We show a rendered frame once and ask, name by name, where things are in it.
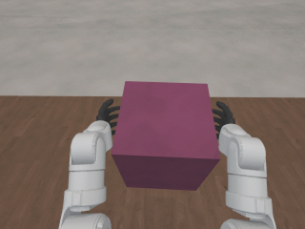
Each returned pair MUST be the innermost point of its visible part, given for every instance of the robot left hand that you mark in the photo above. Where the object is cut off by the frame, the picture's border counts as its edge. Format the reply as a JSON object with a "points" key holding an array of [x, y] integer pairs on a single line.
{"points": [[104, 111]]}

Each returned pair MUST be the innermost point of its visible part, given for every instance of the robot right hand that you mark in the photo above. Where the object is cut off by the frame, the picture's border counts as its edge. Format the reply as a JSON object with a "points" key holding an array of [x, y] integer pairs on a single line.
{"points": [[226, 117]]}

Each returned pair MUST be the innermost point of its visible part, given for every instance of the robot right forearm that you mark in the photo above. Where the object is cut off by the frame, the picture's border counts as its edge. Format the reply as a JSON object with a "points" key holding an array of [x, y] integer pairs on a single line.
{"points": [[247, 192]]}

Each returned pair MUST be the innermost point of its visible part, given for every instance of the robot right upper arm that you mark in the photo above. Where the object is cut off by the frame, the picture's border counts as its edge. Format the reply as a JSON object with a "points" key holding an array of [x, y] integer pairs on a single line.
{"points": [[244, 224]]}

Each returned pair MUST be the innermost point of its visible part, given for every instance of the robot left upper arm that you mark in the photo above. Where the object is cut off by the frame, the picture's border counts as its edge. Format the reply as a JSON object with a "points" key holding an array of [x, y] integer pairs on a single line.
{"points": [[87, 221]]}

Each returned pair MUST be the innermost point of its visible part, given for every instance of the robot left forearm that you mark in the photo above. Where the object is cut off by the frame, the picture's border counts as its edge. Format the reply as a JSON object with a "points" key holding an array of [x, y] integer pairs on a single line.
{"points": [[87, 176]]}

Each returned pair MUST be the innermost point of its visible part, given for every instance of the carton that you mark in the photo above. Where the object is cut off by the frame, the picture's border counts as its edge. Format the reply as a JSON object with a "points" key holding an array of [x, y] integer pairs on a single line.
{"points": [[165, 136]]}

